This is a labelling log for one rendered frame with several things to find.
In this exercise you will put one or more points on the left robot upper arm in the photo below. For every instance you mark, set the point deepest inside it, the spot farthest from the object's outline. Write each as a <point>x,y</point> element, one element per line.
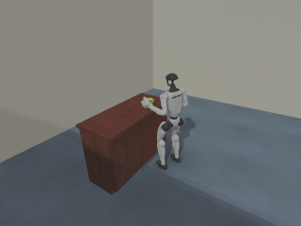
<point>163,98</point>

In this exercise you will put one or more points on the right robot upper arm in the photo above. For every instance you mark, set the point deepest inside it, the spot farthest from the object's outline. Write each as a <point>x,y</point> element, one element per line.
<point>184,97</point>

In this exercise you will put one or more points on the table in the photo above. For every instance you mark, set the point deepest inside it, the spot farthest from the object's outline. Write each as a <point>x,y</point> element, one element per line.
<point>119,141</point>

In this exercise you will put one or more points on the sponge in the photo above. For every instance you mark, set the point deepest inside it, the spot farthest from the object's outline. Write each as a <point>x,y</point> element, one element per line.
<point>150,100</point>

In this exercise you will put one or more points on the left robot hand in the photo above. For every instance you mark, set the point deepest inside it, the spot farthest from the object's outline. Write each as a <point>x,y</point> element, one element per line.
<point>145,101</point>

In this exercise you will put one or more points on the robot left forearm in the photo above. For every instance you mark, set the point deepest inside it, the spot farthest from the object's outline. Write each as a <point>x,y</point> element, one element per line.
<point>158,111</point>

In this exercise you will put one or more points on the robot left thigh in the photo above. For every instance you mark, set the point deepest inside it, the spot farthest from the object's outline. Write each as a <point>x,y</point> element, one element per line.
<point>163,127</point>

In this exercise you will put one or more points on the robot torso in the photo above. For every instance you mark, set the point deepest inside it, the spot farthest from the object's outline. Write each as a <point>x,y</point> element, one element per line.
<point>174,106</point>

